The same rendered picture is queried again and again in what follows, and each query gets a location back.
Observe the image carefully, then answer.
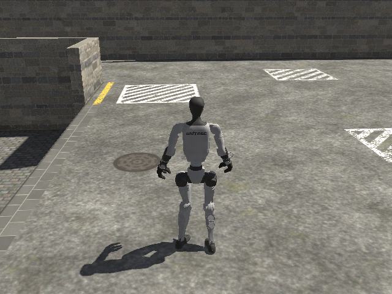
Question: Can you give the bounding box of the robot right hand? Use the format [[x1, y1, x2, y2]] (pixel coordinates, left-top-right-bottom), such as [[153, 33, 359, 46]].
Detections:
[[219, 161, 233, 173]]

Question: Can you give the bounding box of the left robot upper arm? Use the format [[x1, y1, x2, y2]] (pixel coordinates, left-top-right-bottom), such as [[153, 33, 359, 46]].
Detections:
[[166, 123, 184, 156]]

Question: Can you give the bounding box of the robot left thigh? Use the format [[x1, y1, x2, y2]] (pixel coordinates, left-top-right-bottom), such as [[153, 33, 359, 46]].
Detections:
[[175, 171, 192, 213]]

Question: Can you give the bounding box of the robot left hand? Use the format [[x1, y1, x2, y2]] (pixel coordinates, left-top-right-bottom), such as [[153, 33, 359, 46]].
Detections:
[[157, 165, 171, 179]]

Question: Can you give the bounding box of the robot right forearm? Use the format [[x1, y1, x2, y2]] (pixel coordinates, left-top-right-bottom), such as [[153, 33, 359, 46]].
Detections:
[[221, 147, 231, 165]]

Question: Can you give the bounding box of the robot left forearm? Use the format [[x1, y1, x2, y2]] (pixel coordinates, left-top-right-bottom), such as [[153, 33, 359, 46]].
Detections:
[[159, 147, 171, 169]]

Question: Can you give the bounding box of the right robot upper arm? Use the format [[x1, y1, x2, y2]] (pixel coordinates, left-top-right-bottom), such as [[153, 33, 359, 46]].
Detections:
[[209, 123, 227, 156]]

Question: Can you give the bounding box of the robot right foot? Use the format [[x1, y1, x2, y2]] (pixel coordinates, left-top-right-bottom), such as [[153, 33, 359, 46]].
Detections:
[[205, 238, 216, 253]]

